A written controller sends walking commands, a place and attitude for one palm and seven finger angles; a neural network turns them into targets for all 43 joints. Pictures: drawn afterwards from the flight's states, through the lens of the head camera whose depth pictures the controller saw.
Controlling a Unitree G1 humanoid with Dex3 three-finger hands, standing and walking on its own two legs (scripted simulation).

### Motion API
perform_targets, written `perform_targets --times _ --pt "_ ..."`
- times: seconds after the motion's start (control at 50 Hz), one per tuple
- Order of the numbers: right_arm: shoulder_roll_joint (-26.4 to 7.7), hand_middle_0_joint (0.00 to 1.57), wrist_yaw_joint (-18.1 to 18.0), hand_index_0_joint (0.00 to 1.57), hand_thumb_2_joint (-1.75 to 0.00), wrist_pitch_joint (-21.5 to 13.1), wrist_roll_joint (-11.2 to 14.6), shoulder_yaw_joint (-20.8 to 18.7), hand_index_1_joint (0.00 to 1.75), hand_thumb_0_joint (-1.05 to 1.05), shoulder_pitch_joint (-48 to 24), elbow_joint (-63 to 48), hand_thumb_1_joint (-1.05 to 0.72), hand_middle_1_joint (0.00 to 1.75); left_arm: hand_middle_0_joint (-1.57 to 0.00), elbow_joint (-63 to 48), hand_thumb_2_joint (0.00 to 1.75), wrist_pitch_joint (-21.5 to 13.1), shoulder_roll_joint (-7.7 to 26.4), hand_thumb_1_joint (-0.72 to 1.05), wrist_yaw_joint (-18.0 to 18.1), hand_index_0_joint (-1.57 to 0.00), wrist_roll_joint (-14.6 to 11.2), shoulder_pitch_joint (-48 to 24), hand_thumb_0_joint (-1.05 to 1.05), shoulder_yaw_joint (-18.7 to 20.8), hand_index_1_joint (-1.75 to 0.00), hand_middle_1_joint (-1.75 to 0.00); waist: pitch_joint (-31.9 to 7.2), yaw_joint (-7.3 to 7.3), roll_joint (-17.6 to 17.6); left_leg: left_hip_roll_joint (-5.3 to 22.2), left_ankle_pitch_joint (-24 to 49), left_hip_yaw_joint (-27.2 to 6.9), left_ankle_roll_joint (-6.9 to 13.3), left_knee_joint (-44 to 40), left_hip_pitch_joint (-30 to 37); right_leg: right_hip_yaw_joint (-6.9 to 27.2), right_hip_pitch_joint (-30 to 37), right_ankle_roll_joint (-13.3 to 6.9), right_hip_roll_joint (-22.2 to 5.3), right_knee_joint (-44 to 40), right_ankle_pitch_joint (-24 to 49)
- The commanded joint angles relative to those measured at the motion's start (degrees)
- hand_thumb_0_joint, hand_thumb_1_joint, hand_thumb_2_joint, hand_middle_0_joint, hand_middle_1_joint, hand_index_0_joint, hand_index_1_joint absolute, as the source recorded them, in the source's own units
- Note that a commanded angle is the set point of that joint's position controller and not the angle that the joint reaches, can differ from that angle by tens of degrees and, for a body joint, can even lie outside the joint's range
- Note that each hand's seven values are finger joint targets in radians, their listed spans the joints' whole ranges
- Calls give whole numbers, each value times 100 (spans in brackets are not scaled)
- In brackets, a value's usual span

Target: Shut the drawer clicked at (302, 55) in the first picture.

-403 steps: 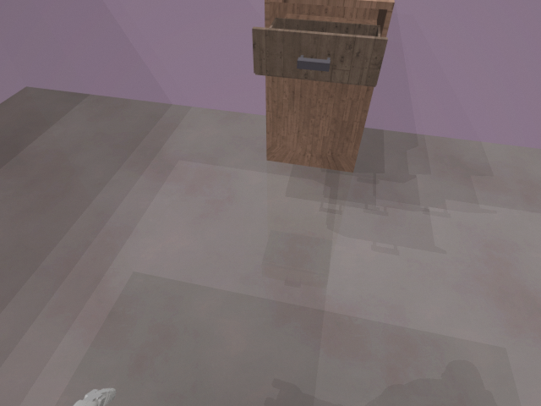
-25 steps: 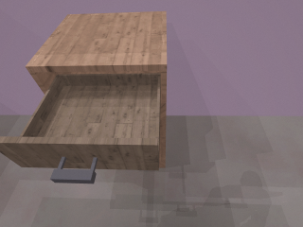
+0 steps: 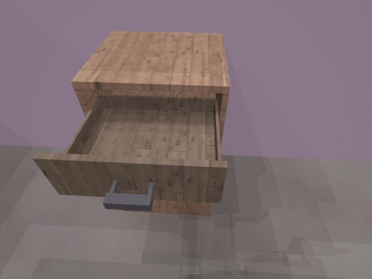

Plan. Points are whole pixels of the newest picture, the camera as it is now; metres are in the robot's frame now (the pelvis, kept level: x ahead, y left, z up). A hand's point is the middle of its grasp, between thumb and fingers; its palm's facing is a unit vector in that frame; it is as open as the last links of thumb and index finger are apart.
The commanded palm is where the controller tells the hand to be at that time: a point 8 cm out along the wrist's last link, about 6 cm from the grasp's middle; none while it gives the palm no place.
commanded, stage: come to a stop and stand still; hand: left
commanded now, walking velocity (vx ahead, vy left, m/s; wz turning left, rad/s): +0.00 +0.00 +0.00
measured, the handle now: (130, 193) +0.32 +0.16 -0.01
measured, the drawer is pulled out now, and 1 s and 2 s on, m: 0.30 0.30 0.30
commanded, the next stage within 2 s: look again from close up in 0.36 s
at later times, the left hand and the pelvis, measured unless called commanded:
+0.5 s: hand out of the picture -0.04 +0.15 -0.16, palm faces +0.06 -0.98 -0.21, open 7.4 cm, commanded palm none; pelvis -0.01 -0.01 +0.00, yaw +1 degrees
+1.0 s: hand out of the picture +0.07 +0.14 -0.16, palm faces +0.03 -0.97 -0.23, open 7.3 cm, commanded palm none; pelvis +0.05 -0.04 +0.01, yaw +1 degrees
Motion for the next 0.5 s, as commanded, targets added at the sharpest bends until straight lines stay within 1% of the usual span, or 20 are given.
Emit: perform_targets --times 0.0,0.02,0.06,0.08,0.12,0.14,0.16,0.18,0.2,0.22,0.26,0.28,0.3,0.32,0.34,0.36,0.38,0.42,0.46,0.48 --pt "-917 20 -18 20 -90 -108 16 -182 30 0 -114 -432 -90 30 -20 -283 90 -87 484 90 -20 -20 3 492 0 106 -30 -30 650 132 304 1031 -2122 -1429 110 -2130 -1374 -84 250 -47 208 13 -219" --pt "-919 20 -19 20 -90 -108 18 -200 30 0 -109 -419 -90 30 -20 -297 90 -79 486 90 -27 -20 -10 505 0 115 -30 -30 583 129 361 1061 -2100 -1523 130 -2207 -1273 -81 135 -48 263 143 -219" --pt "-957 20 -15 20 -90 -87 22 -225 30 0 -122 -412 -90 30 -20 -315 90 -90 456 90 -23 -20 -3 592 0 135 -30 -30 329 137 255 1133 -2141 -1581 177 -2143 -1173 -41 127 -19 289 292 -256" --pt "-931 20 -10 20 -90 -81 22 -248 30 0 -114 -407 -90 30 -20 -321 90 -92 445 90 -19 -20 6 620 0 147 -30 -30 252 134 127 1160 -2144 -1568 197 -2103 -1167 -8 162 -12 300 322 -233" --pt "-902 20 -6 20 -90 -86 30 -253 30 0 -115 -361 -90 30 -20 -294 90 -115 432 90 -23 -20 5 689 0 147 -30 -30 146 155 -84 1100 -2039 -1516 204 -1962 -1098 88 216 -13 302 110 -175" --pt "-918 20 1 20 -90 -75 29 -254 30 0 -105 -347 -90 30 -20 -290 90 -127 417 90 -20 -20 6 696 0 144 -30 -30 141 132 -56 1058 -2126 -1453 161 -1899 -1098 150 189 -18 296 -6 -256" --pt "-886 20 3 20 -90 -71 31 -256 30 0 -78 -320 -90 30 -20 -294 90 -146 421 90 -16 -20 10 710 0 155 -30 -30 146 102 -114 993 -2152 -1443 129 -1829 -1072 255 153 -37 287 -162 -347" --pt "-870 20 8 20 -90 -69 32 -249 30 0 -42 -283 -90 30 -20 -294 90 -165 440 90 -15 -20 7 705 0 156 -30 -30 194 83 -68 906 -2171 -1388 91 -1773 -1027 391 62 -66 265 -345 -499" --pt "-844 20 15 20 -90 -63 38 -241 30 0 -3 -243 -90 30 -20 -276 90 -186 482 90 -13 -20 6 721 0 152 -30 -30 235 60 -144 793 -2168 -1320 46 -1663 -957 543 -79 -87 237 -553 -728" --pt "-794 20 15 20 -90 -61 28 -242 30 0 63 -191 -90 30 -20 -263 90 -197 519 90 -19 -20 2 718 0 168 -30 -30 260 39 -77 696 -2066 -1251 30 -1604 -812 663 -258 -133 221 -707 -876" --pt "-727 20 13 20 -90 -48 32 -230 30 0 239 -118 -90 30 -20 -259 90 -245 550 90 -10 -20 -3 652 0 154 -30 -30 356 -76 -323 491 -1846 -1078 -54 -1260 -520 1105 -767 -222 73 -1101 -1471" --pt "-678 20 10 20 -90 -52 34 -216 30 0 369 -55 -90 30 -20 -251 90 -262 566 90 -5 -20 -15 599 0 150 -30 -30 386 -142 -408 428 -1652 -1004 -79 -1131 -332 1264 -997 -264 7 -1258 -1678" --pt "-635 20 6 20 -90 -63 35 -210 30 0 478 14 -90 30 -20 -222 90 -267 573 90 -5 -20 -24 582 0 155 -30 -30 344 -186 -424 382 -1493 -969 -86 -1048 -172 1343 -1112 -269 5 -1321 -1695" --pt "-597 20 -6 20 -90 -83 36 -204 30 0 535 67 -90 30 -20 -199 90 -278 576 90 -16 -20 -35 564 0 148 -30 -30 361 -207 -424 419 -1317 -969 -73 -1104 -51 1308 -1142 -270 53 -1301 -1502" --pt "-599 20 -18 20 -90 -111 39 -202 30 0 573 104 -90 30 -20 -157 90 -287 510 90 -19 -20 -42 587 0 144 -30 -30 259 -205 -346 466 -1312 -1024 -67 -1155 -19 1254 -1060 -240 88 -1230 -1377" --pt "-598 20 -26 20 -90 -137 42 -195 30 0 593 146 -90 30 -20 -130 90 -295 460 90 -19 -20 -46 621 0 137 -30 -30 228 -188 -343 527 -1297 -1056 -65 -1239 -56 1186 -937 -215 141 -1139 -1199" --pt "-601 20 -34 20 -90 -167 48 -189 30 0 598 176 -90 30 -20 -86 90 -298 413 90 -23 -20 -48 660 0 128 -30 -30 191 -155 -226 583 -1361 -1107 -55 -1362 -143 1133 -777 -191 177 -1076 -1064" --pt "-556 20 -45 20 -90 -213 55 -171 30 0 539 229 -90 30 -20 -6 90 -316 375 90 -28 -20 -55 728 0 113 -30 -30 197 -79 -157 624 -1325 -1154 -42 -1513 -285 1100 -519 -194 212 -1068 -816" --pt "-523 20 -50 20 -90 -251 61 -146 30 0 553 283 -90 30 -20 44 90 -332 347 90 -14 -20 -50 762 0 88 -30 -30 246 -55 -140 622 -1269 -1121 -62 -1486 -360 1171 -428 -207 138 -1152 -774" --pt "-489 20 -52 20 -90 -256 63 -136 30 0 582 321 -90 30 -20 83 90 -342 350 90 -9 -20 -52 767 0 78 -30 -30 278 -60 -209 602 -1242 -1079 -81 -1448 -347 1235 -453 -224 113 -1241 -878"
